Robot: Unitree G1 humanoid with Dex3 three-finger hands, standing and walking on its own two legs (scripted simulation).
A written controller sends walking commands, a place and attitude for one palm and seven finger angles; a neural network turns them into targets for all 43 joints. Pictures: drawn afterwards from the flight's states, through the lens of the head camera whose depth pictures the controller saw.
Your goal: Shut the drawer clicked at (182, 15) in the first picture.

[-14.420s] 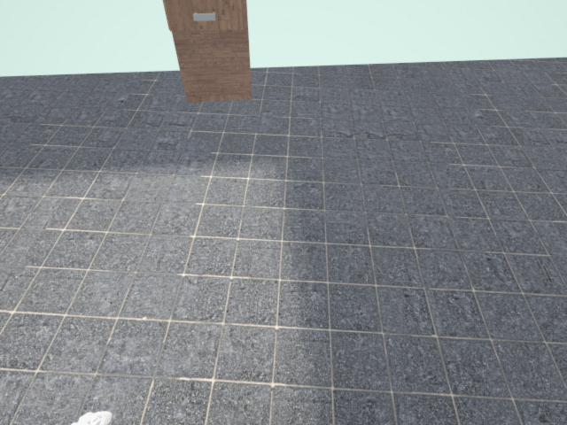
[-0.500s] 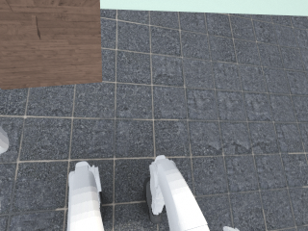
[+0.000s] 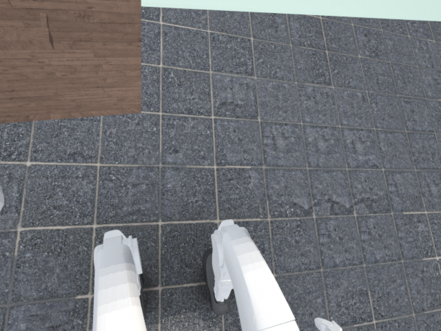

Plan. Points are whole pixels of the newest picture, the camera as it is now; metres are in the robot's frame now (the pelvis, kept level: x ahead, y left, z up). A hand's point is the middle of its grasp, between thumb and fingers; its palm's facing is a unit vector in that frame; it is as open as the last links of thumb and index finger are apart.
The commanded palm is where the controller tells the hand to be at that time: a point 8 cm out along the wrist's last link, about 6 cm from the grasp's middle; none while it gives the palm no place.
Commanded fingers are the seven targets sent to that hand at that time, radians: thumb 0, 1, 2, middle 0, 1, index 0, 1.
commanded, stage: pull the fist back off the drawer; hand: left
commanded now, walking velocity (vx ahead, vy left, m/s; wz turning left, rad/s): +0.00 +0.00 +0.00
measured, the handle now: out of the picture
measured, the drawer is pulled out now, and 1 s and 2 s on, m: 0.00 0.00 0.00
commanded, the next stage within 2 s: draw the hand back to the body in 0.58 s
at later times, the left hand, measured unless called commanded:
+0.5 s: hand out of the picture +0.58 +0.27 +0.06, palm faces +0.11 -0.99 -0.03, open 3.1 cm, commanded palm +0.57 +0.26 +0.07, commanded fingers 0.00 0.90 0.90 -1.40 -1.60 -1.40 -1.60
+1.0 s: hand out of the picture +0.48 +0.27 +0.14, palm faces +0.15 -0.99 -0.05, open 3.3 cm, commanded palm +0.45 +0.29 +0.16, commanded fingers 0.00 0.90 0.90 -1.40 -1.60 -1.40 -1.60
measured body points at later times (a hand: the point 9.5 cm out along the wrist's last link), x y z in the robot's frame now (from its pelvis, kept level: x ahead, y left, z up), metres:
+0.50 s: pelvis +0.02 +0.00 +0.02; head +0.23 +0.06 +0.41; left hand +0.57 +0.32 +0.06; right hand +0.04 -0.26 -0.08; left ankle +0.09 +0.12 -0.51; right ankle +0.08 -0.15 -0.51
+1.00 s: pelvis +0.06 +0.00 +0.10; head +0.22 +0.04 +0.52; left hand +0.46 +0.32 +0.14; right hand +0.17 -0.24 -0.02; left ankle +0.09 +0.12 -0.51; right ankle +0.08 -0.15 -0.51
